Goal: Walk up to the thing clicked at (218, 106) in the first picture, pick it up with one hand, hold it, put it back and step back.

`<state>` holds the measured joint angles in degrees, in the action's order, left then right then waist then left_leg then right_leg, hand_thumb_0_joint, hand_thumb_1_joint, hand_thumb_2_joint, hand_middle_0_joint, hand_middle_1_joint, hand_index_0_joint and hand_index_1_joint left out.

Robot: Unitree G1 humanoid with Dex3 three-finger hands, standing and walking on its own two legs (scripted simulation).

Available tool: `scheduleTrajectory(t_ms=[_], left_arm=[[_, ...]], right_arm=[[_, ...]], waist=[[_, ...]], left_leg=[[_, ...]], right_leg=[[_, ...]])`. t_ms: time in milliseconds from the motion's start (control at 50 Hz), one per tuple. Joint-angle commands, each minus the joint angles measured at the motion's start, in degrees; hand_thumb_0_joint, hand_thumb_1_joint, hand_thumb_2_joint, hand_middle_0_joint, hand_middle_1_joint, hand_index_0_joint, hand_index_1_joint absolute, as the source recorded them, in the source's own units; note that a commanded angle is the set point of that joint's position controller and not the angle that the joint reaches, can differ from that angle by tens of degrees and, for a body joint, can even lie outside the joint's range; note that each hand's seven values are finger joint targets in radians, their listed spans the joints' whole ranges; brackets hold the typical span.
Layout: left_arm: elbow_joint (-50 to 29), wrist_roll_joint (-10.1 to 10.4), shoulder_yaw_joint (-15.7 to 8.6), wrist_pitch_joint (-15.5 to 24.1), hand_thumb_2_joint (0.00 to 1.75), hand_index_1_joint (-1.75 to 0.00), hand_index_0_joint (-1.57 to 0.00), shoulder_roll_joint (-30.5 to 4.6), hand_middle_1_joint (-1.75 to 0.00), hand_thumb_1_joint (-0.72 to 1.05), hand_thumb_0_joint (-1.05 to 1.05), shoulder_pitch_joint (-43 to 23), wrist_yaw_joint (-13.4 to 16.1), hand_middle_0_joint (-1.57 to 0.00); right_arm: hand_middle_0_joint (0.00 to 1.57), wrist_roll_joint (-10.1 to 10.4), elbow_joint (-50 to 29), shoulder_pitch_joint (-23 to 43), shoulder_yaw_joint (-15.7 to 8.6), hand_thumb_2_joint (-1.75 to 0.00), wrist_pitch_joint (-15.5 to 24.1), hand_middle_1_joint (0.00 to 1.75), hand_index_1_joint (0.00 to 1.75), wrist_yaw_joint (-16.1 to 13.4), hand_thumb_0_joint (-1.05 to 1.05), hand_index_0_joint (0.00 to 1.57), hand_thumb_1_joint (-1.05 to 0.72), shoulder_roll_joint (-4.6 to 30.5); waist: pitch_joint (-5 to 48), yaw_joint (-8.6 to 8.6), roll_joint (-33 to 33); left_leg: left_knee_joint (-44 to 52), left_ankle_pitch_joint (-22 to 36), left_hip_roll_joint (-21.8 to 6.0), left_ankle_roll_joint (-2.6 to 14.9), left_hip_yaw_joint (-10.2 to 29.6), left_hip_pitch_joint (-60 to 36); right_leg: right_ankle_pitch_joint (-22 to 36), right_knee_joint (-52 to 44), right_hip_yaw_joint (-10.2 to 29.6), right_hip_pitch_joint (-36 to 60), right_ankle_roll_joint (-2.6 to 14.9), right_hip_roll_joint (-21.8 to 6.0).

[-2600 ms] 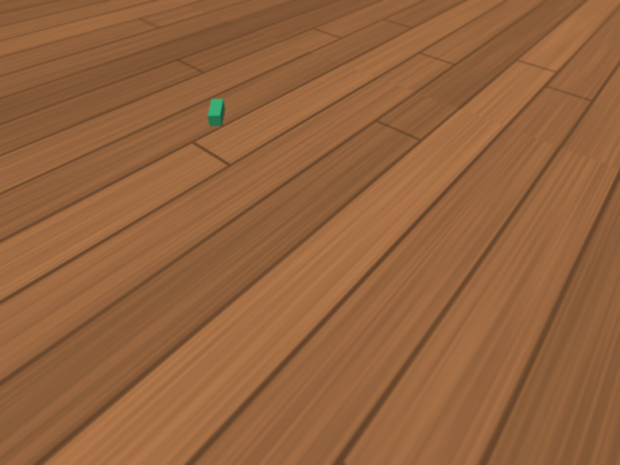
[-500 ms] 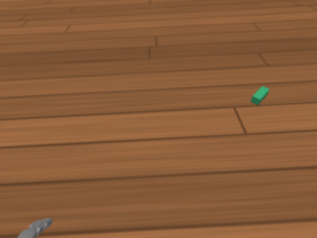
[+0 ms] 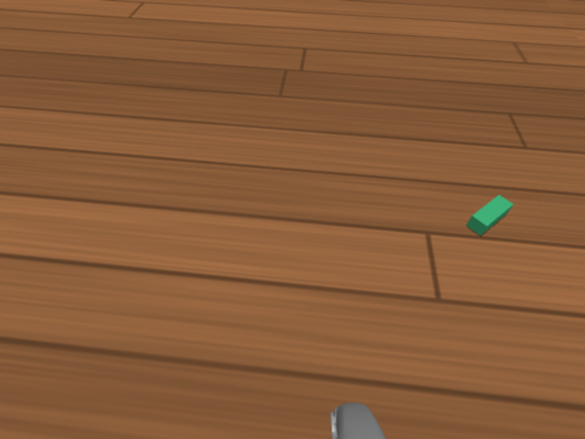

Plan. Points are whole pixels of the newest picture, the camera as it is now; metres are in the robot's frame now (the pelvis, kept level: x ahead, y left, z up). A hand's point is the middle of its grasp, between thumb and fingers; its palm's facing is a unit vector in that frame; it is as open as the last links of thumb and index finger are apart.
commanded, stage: walk up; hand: left
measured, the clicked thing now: (489, 214) +1.10 -0.87 -0.72
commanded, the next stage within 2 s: none
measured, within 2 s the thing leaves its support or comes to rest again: neither
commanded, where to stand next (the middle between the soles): +0.84 -1.20 m, yaw +38 degrees
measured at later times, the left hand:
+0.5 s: hand out of the picture +0.15 +0.04 -0.16, palm faces +0.27 -0.91 -0.33, open 7.4 cm
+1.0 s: hand (417, 342) +0.31 -0.21 -0.13, palm faces +0.40 -0.84 -0.37, open 7.4 cm
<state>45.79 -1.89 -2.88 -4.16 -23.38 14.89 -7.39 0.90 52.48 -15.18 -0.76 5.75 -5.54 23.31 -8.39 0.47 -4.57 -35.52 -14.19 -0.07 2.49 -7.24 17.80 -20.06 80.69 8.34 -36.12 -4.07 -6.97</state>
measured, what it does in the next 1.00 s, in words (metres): steps to the right, turning left: right foot, then left foot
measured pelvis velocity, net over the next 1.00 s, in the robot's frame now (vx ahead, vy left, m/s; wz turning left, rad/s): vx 0.36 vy -0.49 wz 0.44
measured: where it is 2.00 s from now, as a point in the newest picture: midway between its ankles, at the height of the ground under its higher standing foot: (532, 326)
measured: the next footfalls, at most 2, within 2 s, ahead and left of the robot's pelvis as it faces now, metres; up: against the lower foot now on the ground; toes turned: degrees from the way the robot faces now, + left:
right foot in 0.14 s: +0.20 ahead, -0.31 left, +0.00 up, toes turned +4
left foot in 0.48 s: +0.29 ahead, -0.13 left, +0.00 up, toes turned +21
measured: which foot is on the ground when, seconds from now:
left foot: down 0.00-0.14, up 0.16-0.46, down 0.48-0.84, up 0.86-1.00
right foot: up 0.00-0.12, down 0.14-0.48, up 0.50-0.82, down 0.84-1.00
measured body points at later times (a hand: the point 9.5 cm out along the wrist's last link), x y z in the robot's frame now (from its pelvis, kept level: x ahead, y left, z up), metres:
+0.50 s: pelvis +0.20 -0.25 -0.01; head +0.21 -0.20 +0.44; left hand +0.14 +0.08 -0.14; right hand +0.38 -0.57 -0.06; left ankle +0.25 -0.15 -0.72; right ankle +0.16 -0.32 -0.71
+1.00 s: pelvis +0.36 -0.49 -0.01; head +0.38 -0.48 +0.44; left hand +0.29 -0.17 -0.11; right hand +0.58 -0.80 -0.10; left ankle +0.34 -0.36 -0.65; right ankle +0.44 -0.58 -0.71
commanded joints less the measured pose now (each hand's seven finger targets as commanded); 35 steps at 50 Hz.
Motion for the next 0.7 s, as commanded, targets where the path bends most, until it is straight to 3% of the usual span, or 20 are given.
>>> scheduleTrajectory(t_ms=[0,60,100,120,140,160,180,240,280,340,380,400,420,440,460,480,500,560,620,680], left_arm=[[-6.9,-0.2,-5.0,1.4,0.9,-0.3,-0.2,-11.9,-0.3,0.9,0.0,-2.8,-1.4,-0.2],[-4.6,-0.2,-6.6,1.4,0.9,-0.3,-0.2,-11.6,-0.3,0.9,0.0,3.6,-0.8,-0.2],[-0.9,-0.7,-7.9,1.2,0.9,-0.3,-0.2,-13.0,-0.3,0.9,0.0,14.0,0.6,-0.2],[0.1,-1.6,-9.2,1.5,0.9,-0.3,-0.2,-16.0,-0.3,0.9,0.0,19.6,1.4,-0.2],[-2.1,-2.5,-10.0,2.0,0.9,-0.3,-0.2,-21.5,-0.3,0.9,0.0,17.5,2.2,-0.2],[-6.3,-1.3,-10.0,2.5,0.9,-0.3,-0.2,-25.9,-0.3,0.9,0.0,4.4,2.9,-0.2],[-8.4,0.0,-10.6,3.0,0.9,-0.3,-0.2,-27.0,-0.3,0.9,0.0,-2.8,3.4,-0.2],[-6.3,-0.5,-8.4,3.5,0.9,-0.3,-0.2,-18.6,-0.3,0.9,0.0,-4.5,3.8,-0.2],[-6.2,-1.1,-7.4,3.7,0.9,-0.3,-0.2,-15.2,-0.3,0.9,0.0,-4.6,3.5,-0.2],[-7.8,-1.9,-6.2,3.6,0.9,-0.3,-0.2,-13.6,-0.3,0.9,0.0,-4.4,2.9,-0.2],[-9.6,-1.8,-5.8,3.2,0.9,-0.3,-0.2,-12.9,-0.3,0.9,0.0,-7.0,2.5,-0.2],[-10.5,-1.4,-5.4,2.9,0.9,-0.3,-0.2,-12.7,-0.3,0.9,0.0,-7.8,2.2,-0.2],[-11.0,-0.9,-4.6,3.0,0.9,-0.3,-0.2,-10.5,-0.3,0.9,0.0,-5.2,2.1,-0.2],[-11.1,-0.7,-3.9,3.0,0.9,-0.3,-0.2,-8.7,-0.3,0.9,0.0,-2.1,2.2,-0.2],[-11.8,-1.3,-3.7,2.6,0.9,-0.3,-0.2,-7.7,-0.3,0.9,0.0,0.6,2.3,-0.2],[-11.1,-1.7,-4.9,1.3,0.9,-0.3,-0.2,-13.0,-0.3,0.9,0.0,1.7,2.5,-0.2],[-11.6,-1.8,-6.2,1.1,0.9,-0.3,-0.2,-16.9,-0.3,0.9,0.0,1.7,2.8,-0.2],[-9.8,-1.8,-7.0,0.8,0.9,-0.3,-0.2,-17.1,-0.3,0.9,0.0,-0.9,3.0,-0.2],[-9.6,-1.3,-7.4,0.2,0.9,-0.3,-0.2,-15.4,-0.3,0.9,0.0,1.9,1.6,-0.2],[-10.7,-0.7,-7.1,-0.3,0.9,-0.3,-0.2,-13.5,-0.3,0.9,0.0,-0.4,0.5,-0.2]], right_arm=[[0.2,-1.7,-3.8,4.9,-5.8,-0.9,2.5,0.3,0.3,0.6,0.0,0.2,-0.9,23.6],[0.2,-3.4,-3.2,5.2,-6.3,-0.9,2.0,0.3,0.3,1.4,0.0,0.2,-0.9,23.3],[0.2,-3.9,-4.2,7.9,-6.0,-0.9,0.9,0.3,0.3,1.1,0.0,0.2,-0.9,20.0],[0.2,-3.8,-4.3,5.8,-4.9,-0.9,0.1,0.3,0.3,1.0,0.0,0.2,-0.9,15.6],[0.2,-3.2,-4.7,3.3,-3.5,-0.9,-0.4,0.3,0.3,0.7,0.0,0.2,-0.9,10.5],[0.2,-3.5,-5.4,1.9,-4.6,-0.9,-0.8,0.3,0.3,-0.3,0.0,0.2,-0.9,12.9],[0.2,-3.6,-4.0,1.7,-5.3,-0.9,-0.6,0.3,0.3,-0.5,0.0,0.2,-0.9,15.7],[0.2,-0.8,0.8,-2.1,-5.7,-0.9,-0.1,0.3,0.3,0.6,0.0,0.2,-0.9,15.7],[0.2,-0.7,1.9,-6.4,-5.2,-0.9,0.1,0.3,0.3,1.4,0.0,0.2,-0.9,14.0],[0.2,-0.8,0.2,-7.6,-5.3,-0.9,0.6,0.3,0.3,1.7,0.0,0.2,-0.9,13.2],[0.2,-0.4,0.5,-13.3,-5.4,-0.9,1.1,0.3,0.3,1.3,0.0,0.2,-0.9,13.0],[0.2,-0.4,1.9,-18.9,-5.8,-0.9,1.2,0.3,0.3,0.8,0.0,0.2,-0.9,13.3],[0.2,-0.9,2.2,-23.4,-6.6,-0.9,1.2,0.3,0.3,-0.1,0.0,0.2,-0.9,15.0],[0.2,-1.6,1.0,-24.4,-7.6,-0.9,1.2,0.3,0.3,-1.0,0.0,0.2,-0.9,18.2],[0.2,-2.2,-1.8,-22.8,-8.9,-0.9,0.9,0.3,0.3,-1.9,0.0,0.2,-0.9,23.3],[0.2,-1.6,-4.9,-19.0,-8.9,-0.9,0.7,0.3,0.3,-2.6,0.0,0.2,-0.9,23.5],[0.2,0.2,-6.1,-15.6,-8.7,-0.9,0.5,0.3,0.3,-2.8,0.0,0.2,-0.9,25.3],[0.2,-0.6,-6.7,-10.2,-6.9,-0.9,0.7,0.3,0.3,-2.7,0.0,0.2,-0.9,19.6],[0.2,-1.1,-7.3,-6.4,-6.6,-0.9,1.4,0.3,0.3,-1.7,0.0,0.2,-0.9,21.7],[0.2,-2.4,-7.1,-6.3,-7.3,-0.9,1.5,0.3,0.3,-1.0,0.0,0.2,-0.9,23.8]], waist=[[4.1,4.05,10.0],[9.7,5.94,12.7],[13.0,11.97,5.1],[14.3,15.07,-5.2],[10.4,14.17,-17.2],[7.1,7.31,-15.2],[3.7,4.0,-11.4],[1.3,1.35,-7.8],[2.0,1.07,-8.2],[4.5,1.56,-5.6],[7.7,-1.01,-1.7],[10.7,-3.32,1.2],[15.4,-4.62,6.1],[17.2,-5.7,11.6],[18.6,-4.03,18.0],[17.0,-2.76,7.7],[15.8,-2.65,8.5],[10.2,-0.49,2.9],[5.8,1.84,9.2],[5.1,0.45,14.9]], left_leg=[[17.5,-17.9,-8.4,8.18,9.4,16.5],[10.1,-18.5,-8.2,9.06,10.7,17.3],[-3.0,-23.4,-5.0,6.37,7.5,22.9],[-18.8,-26.3,-0.9,3.9,2.8,30.1],[-37.6,-24.4,5.1,0.52,1.3,39.8],[-43.2,-18.9,0.0,-0.67,5.6,38.4],[-41.3,-14.9,-5.7,-0.26,5.8,36.0],[-31.6,-9.7,-6.7,0.66,7.4,26.2],[-23.3,-10.0,-4.9,1.09,4.8,20.9],[-12.5,-6.1,-3.4,2.36,3.2,12.1],[-3.4,3.0,-2.1,2.76,2.0,1.0],[1.7,9.9,-0.5,2.88,0.4,-8.7],[5.2,13.1,-2.1,2.72,3.3,-18.5],[8.0,8.6,-8.2,4.86,15.8,-27.4],[10.7,-0.3,-21.0,8.37,39.0,-31.8],[15.2,-11.8,-26.9,12.04,48.1,-24.8],[14.4,-5.0,-30.4,17.41,51.4,-24.7],[10.7,4.8,-21.8,14.24,32.0,-7.7],[9.8,0.2,-16.9,12.48,22.1,7.5],[11.0,-9.7,-12.3,10.16,17.0,9.7]], right_leg=[[-1.1,-32.5,-3.1,15.1,3.06,-2.7],[2.1,-36.9,-10.5,25.1,3.67,0.7],[4.6,-42.4,-15.8,34.5,3.54,4.7],[-2.3,-49.5,-10.4,40.5,5.4,2.1],[-20.4,-63.9,16.3,34.9,9.13,-12.2],[-30.7,-74.8,32.4,28.5,14.71,-18.9],[-35.9,-76.7,35.3,23.7,18.39,-21.4],[-9.9,-62.3,5.4,19.0,15.7,-9.3],[-0.9,-59.6,-1.3,19.4,18.16,-6.6],[1.7,-60.4,-2.0,18.8,20.6,-8.1],[8.0,-55.5,-5.4,16.4,19.18,-7.2],[14.8,-48.6,-8.9,13.8,17.45,-5.5],[19.5,-38.8,-12.1,12.1,14.52,-2.1],[10.9,-29.9,-12.3,2.3,10.98,1.6],[-9.7,-20.4,-9.3,-9.1,7.25,5.9],[-8.3,-13.4,-3.1,-9.2,4.73,3.4],[-9.8,-7.4,-0.9,-11.8,2.89,2.6],[-5.3,-5.6,0.9,-5.6,2.42,-0.8],[-2.3,-10.0,-0.8,1.8,2.3,-1.4],[-1.4,-20.9,-4.2,3.5,3.02,-0.8]])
